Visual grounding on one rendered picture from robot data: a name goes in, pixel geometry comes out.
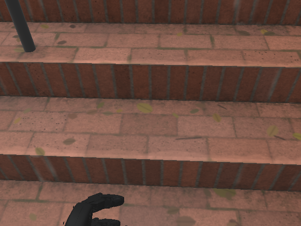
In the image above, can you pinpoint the robot left hand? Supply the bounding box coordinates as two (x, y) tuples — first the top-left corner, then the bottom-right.
(63, 192), (127, 226)

